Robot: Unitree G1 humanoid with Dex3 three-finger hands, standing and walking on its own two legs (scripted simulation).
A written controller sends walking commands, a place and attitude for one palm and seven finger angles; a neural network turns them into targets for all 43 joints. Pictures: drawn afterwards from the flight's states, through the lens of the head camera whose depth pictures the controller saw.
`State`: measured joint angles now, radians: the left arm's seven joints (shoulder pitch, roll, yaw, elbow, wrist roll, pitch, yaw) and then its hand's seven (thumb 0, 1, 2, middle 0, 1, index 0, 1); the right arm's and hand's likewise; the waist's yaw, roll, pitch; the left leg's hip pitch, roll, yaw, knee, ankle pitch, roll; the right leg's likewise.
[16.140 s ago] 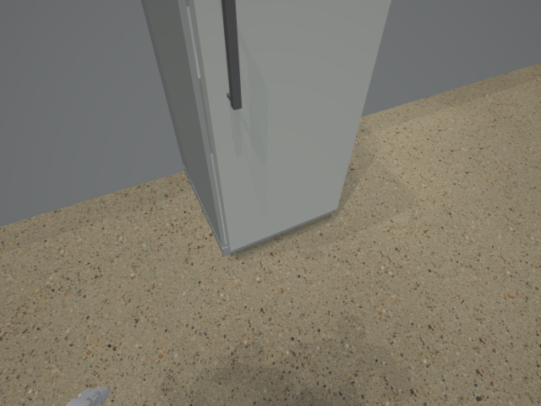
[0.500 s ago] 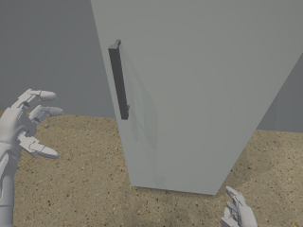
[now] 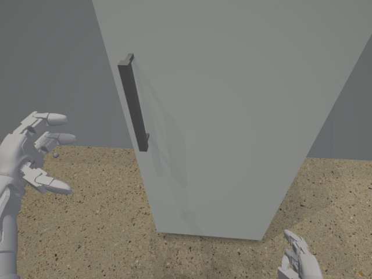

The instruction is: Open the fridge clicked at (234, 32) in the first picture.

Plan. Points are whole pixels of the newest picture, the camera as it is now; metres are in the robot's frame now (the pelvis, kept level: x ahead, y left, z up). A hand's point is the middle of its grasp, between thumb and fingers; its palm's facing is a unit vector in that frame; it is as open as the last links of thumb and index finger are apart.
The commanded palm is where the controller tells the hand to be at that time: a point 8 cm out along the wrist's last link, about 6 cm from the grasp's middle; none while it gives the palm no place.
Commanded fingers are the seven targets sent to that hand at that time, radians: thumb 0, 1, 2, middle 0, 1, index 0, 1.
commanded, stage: raise the hand to about handle height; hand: left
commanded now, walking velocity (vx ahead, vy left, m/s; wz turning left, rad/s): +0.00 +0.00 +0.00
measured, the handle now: (137, 107) +0.46 +0.17 +0.14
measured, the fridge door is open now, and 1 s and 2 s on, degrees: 0 0 0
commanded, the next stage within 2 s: move the hooked fingers beside the handle in 0.02 s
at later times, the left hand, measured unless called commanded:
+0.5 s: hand (71, 145) +0.31 +0.26 +0.16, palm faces +0.05 -1.00 -0.05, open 14.0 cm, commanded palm +0.28 +0.31 +0.17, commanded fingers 0.00 -0.50 0.30 -0.30 -1.20 -0.30 -1.20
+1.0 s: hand (86, 133) +0.35 +0.25 +0.16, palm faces +0.06 -1.00 -0.03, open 14.0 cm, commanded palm +0.32 +0.30 +0.16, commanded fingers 0.00 -0.50 0.30 -0.30 -1.20 -0.30 -1.20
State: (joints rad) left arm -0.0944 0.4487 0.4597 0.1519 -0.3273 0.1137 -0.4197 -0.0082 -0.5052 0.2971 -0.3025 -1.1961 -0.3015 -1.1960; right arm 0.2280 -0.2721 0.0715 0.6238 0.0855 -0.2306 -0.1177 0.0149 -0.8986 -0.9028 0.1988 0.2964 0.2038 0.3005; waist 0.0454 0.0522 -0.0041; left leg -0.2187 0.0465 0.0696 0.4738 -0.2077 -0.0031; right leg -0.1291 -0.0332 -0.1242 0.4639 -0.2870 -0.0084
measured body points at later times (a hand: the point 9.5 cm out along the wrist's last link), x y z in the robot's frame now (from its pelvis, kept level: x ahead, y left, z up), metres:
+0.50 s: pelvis +0.00 +0.00 +0.00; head -0.01 -0.02 +0.45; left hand +0.30 +0.32 +0.17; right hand +0.18 -0.23 -0.08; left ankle +0.03 +0.12 -0.74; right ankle -0.02 -0.11 -0.74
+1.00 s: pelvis +0.00 +0.01 +0.00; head +0.00 -0.01 +0.45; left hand +0.34 +0.30 +0.16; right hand +0.16 -0.24 -0.09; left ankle +0.03 +0.12 -0.74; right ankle -0.02 -0.11 -0.74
